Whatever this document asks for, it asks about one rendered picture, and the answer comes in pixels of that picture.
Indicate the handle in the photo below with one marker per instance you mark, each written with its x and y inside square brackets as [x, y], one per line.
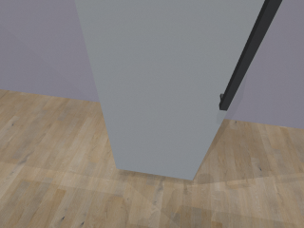
[263, 21]

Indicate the fridge door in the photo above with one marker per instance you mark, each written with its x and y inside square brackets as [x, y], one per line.
[159, 67]

